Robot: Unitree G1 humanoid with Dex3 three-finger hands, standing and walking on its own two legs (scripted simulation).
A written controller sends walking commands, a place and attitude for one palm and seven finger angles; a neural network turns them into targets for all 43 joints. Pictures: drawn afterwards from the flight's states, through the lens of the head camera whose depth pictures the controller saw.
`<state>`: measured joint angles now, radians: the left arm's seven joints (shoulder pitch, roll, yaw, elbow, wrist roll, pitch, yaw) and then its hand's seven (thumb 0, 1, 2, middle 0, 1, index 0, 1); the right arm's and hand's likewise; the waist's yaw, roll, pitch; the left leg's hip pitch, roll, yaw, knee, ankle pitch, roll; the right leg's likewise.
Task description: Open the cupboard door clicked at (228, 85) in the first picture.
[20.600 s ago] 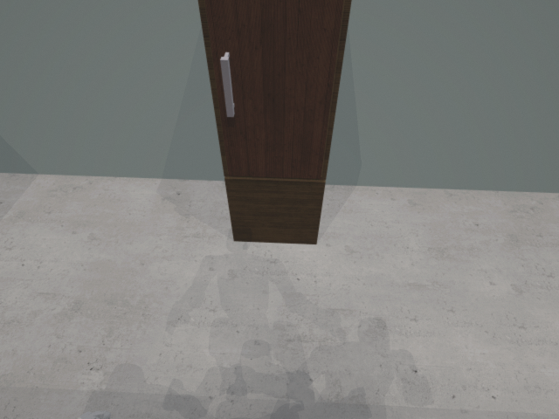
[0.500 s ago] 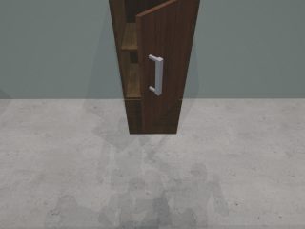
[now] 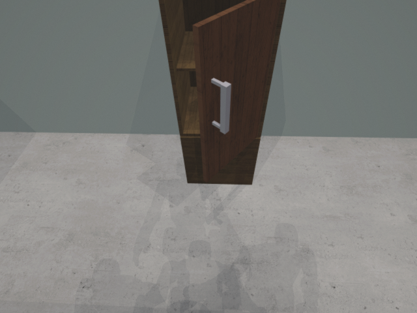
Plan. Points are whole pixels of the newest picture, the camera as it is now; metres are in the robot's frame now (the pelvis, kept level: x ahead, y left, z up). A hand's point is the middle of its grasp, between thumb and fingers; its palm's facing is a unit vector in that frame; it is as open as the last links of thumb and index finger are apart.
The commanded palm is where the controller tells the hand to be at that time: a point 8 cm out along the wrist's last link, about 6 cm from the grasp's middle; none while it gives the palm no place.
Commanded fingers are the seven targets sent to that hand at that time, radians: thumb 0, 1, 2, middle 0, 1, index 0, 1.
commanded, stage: let the arm hang, fingers relaxed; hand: left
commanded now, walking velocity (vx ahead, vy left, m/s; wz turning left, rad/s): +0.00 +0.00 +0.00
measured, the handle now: (220, 107) +0.64 +0.01 +0.01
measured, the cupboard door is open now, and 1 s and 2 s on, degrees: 50 50 50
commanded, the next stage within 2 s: look to check the result in 0.32 s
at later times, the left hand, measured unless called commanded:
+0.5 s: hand out of the picture +0.10 +0.21 -0.15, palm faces -0.01 -0.95 -0.30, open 7.4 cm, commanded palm none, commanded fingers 0.00 0.90 0.90 -0.20 -0.30 -0.20 -0.30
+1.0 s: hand out of the picture +0.09 +0.19 -0.16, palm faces -0.01 -0.96 -0.29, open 7.4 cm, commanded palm none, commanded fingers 0.00 0.90 0.90 -0.20 -0.30 -0.20 -0.30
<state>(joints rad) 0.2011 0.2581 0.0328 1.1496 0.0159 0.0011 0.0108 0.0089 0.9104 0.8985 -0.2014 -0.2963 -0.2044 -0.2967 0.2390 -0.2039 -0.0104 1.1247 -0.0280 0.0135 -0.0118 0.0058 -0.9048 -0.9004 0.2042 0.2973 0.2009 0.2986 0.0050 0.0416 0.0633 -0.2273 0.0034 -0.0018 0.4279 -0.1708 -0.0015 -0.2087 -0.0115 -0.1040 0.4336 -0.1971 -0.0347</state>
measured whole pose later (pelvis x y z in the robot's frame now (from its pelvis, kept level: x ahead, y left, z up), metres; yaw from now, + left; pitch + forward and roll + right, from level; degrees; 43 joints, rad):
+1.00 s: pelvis +0.05 -0.03 +0.01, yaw -1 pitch -1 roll +0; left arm 0.16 0.23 0.02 1.15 0.01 -0.02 0.02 0.01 0.91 0.90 -0.20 -0.30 -0.21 -0.30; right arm 0.18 -0.24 0.00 1.15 -0.02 0.01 -0.02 0.00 -0.91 -0.90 0.20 0.30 0.20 0.30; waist 0.00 0.03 0.06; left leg -0.12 0.04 0.01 0.32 -0.19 -0.04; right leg -0.10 0.04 -0.09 0.33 -0.21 -0.06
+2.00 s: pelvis +0.02 -0.03 -0.01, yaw -28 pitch +2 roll -1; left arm 0.13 0.26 0.10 0.91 0.02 0.06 -0.03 0.01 0.91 0.90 -0.20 -0.30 -0.20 -0.30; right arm 0.15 -0.20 -0.02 0.88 -0.04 0.01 -0.04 0.00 -0.90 -0.90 0.20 0.30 0.20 0.30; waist 0.04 -0.02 0.11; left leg -0.25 0.09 0.03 0.52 -0.30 -0.05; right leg -0.50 0.04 0.01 1.02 -0.50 0.03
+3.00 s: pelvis +0.09 -0.21 -0.01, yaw -66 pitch +1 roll +0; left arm 0.25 0.21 0.07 0.97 0.03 -0.01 -0.04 0.01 0.91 0.90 -0.20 -0.30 -0.21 -0.30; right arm 0.19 -0.22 -0.05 0.90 -0.03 -0.03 0.02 0.01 -0.91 -0.90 0.20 0.30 0.20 0.30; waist 0.00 -0.02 0.06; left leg -0.41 0.08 0.09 0.64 -0.27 -0.06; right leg -0.19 0.04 0.07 0.51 -0.34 -0.02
